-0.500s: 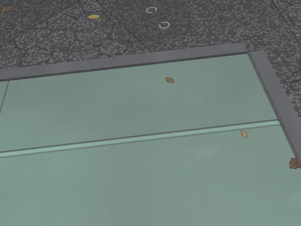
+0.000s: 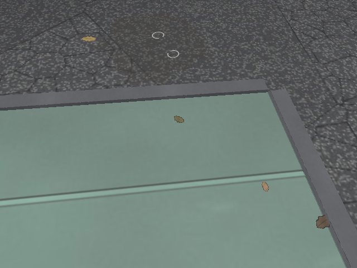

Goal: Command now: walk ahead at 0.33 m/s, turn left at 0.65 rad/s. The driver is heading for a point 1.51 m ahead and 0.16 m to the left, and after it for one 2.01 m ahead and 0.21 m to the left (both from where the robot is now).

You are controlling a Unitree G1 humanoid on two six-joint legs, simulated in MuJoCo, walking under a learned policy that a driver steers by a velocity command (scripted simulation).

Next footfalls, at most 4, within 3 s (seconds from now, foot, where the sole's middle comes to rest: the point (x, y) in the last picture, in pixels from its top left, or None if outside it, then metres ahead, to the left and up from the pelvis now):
0.08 left None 0.01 0.11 -0.77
0.48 right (162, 260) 0.52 0.05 -0.77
0.90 left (83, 186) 0.83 0.39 -0.77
1.34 right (167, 123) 1.20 0.03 -0.77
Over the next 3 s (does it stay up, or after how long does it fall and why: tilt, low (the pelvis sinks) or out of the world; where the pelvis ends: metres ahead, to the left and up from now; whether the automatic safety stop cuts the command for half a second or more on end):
stays up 1.67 0.02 0.01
